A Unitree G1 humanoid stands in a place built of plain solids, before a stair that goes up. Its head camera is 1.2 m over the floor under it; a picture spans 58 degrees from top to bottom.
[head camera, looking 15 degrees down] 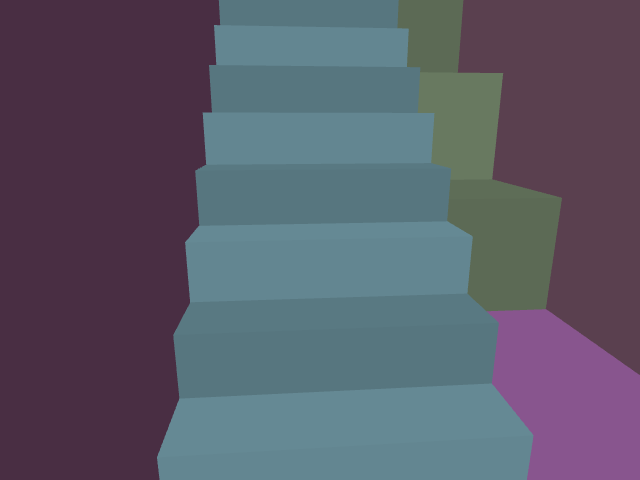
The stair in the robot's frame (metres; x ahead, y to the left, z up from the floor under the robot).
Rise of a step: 0.21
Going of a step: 0.23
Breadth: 0.96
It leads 5 degrees to the left of straight ahead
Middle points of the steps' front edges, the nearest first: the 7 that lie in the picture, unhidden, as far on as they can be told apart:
0.92 -0.08 0.42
1.15 -0.06 0.62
1.39 -0.04 0.83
1.62 -0.02 1.04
1.85 0.00 1.25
2.09 0.01 1.45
2.32 0.03 1.66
